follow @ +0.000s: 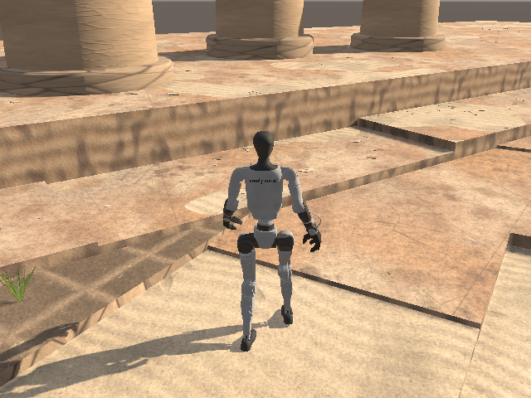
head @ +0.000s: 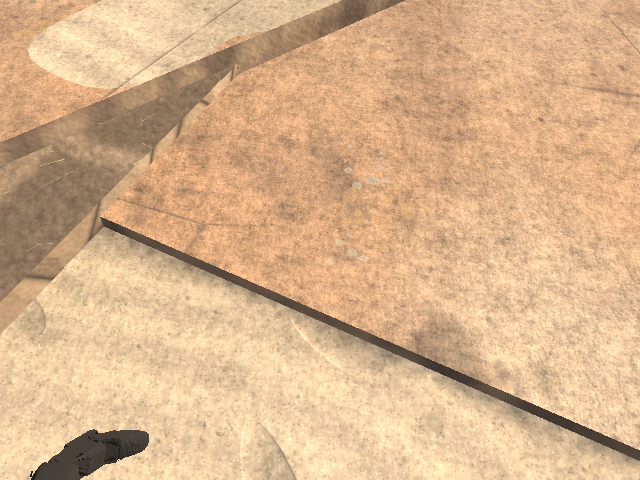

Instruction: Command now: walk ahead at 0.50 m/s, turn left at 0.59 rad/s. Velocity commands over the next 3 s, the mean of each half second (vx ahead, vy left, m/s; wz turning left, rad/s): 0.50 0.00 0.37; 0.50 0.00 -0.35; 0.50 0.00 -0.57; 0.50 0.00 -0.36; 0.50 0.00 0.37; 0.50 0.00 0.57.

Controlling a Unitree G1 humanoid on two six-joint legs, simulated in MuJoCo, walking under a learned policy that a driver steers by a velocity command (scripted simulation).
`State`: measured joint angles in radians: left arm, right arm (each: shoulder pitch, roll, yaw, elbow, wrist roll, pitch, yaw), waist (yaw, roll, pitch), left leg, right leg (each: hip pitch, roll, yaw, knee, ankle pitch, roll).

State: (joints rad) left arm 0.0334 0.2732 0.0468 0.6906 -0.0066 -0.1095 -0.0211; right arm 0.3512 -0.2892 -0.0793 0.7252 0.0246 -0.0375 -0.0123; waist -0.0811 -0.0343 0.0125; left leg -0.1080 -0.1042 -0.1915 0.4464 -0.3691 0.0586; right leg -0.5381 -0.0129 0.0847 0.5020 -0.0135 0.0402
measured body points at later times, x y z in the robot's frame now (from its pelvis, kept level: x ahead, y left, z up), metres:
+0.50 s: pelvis +0.26 +0.01 +0.00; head +0.29 +0.02 +0.45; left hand +0.18 +0.29 -0.13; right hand +0.54 -0.15 -0.07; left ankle +0.38 +0.17 -0.72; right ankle +0.15 -0.14 -0.73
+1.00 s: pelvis +0.51 +0.06 +0.00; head +0.54 +0.05 +0.44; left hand +0.72 +0.29 -0.10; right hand +0.53 -0.23 -0.13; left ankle +0.38 +0.17 -0.73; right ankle +0.67 -0.08 -0.70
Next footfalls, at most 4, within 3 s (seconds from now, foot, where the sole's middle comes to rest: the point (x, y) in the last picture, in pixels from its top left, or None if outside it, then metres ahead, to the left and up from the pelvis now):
0.04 right None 0.19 -0.13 -0.77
0.54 left None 0.42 0.17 -0.77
1.08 right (327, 372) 0.70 -0.07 -0.77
1.50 left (266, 246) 1.04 0.06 -0.73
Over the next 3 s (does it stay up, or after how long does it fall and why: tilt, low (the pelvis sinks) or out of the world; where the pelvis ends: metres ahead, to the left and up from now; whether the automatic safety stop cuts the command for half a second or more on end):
stays up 1.54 -0.36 0.04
